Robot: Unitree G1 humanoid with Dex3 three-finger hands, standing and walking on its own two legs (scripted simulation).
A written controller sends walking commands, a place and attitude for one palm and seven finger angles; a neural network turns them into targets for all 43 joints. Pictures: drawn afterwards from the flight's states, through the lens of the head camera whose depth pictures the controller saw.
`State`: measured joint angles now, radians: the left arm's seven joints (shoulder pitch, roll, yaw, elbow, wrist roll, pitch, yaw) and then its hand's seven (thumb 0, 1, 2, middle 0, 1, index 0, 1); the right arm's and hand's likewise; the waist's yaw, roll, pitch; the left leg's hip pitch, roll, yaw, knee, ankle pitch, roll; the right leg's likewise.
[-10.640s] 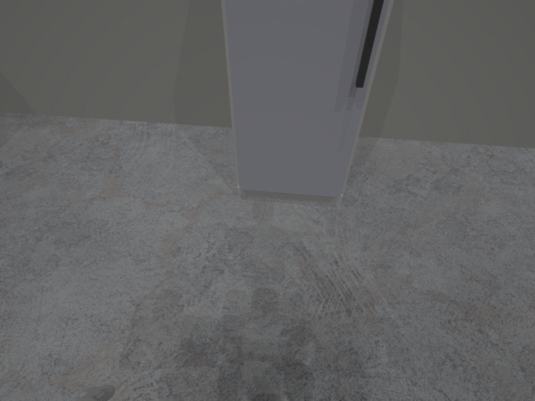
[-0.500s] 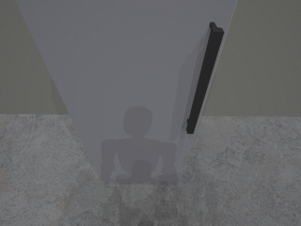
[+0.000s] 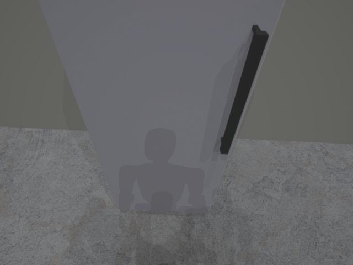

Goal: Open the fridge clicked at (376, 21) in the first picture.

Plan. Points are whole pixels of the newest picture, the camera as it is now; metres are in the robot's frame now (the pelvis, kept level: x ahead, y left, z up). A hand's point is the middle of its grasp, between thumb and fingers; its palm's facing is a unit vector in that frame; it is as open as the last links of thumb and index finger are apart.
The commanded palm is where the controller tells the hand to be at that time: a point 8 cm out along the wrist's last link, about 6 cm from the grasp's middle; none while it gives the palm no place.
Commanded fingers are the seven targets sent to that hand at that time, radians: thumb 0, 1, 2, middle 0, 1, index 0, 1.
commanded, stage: come to a stop and stand still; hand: right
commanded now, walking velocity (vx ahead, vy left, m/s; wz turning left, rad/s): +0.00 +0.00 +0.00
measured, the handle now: (236, 101) +0.51 -0.12 +0.12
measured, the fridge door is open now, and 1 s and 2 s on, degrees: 0 0 0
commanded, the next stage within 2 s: look again from close up in 0.16 s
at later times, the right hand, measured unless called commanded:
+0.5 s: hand out of the picture -0.04 -0.15 -0.18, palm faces +0.04 +0.99 -0.15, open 7.3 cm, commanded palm none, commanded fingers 0.00 -0.90 -0.90 0.20 0.30 0.20 0.30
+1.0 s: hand out of the picture -0.04 -0.15 -0.18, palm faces +0.07 +0.99 -0.14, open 7.3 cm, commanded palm none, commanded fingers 0.00 -0.90 -0.90 0.20 0.30 0.20 0.30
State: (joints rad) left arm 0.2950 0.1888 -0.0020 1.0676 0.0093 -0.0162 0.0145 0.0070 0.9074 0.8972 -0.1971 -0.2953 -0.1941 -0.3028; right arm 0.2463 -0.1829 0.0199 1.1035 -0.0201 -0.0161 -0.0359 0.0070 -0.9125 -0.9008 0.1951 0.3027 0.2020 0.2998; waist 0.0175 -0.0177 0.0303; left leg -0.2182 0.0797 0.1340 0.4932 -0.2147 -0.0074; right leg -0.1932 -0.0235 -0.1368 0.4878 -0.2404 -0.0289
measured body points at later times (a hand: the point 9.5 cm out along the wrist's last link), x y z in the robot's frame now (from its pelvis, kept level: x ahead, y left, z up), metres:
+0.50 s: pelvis -0.02 +0.01 +0.00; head -0.03 +0.00 +0.45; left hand -0.03 +0.22 -0.16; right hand -0.04 -0.20 -0.16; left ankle +0.03 +0.12 -0.74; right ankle +0.02 -0.10 -0.74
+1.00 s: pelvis -0.02 +0.00 +0.00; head -0.03 +0.00 +0.45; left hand -0.04 +0.20 -0.16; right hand -0.05 -0.20 -0.17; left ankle +0.03 +0.12 -0.74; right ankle +0.02 -0.10 -0.74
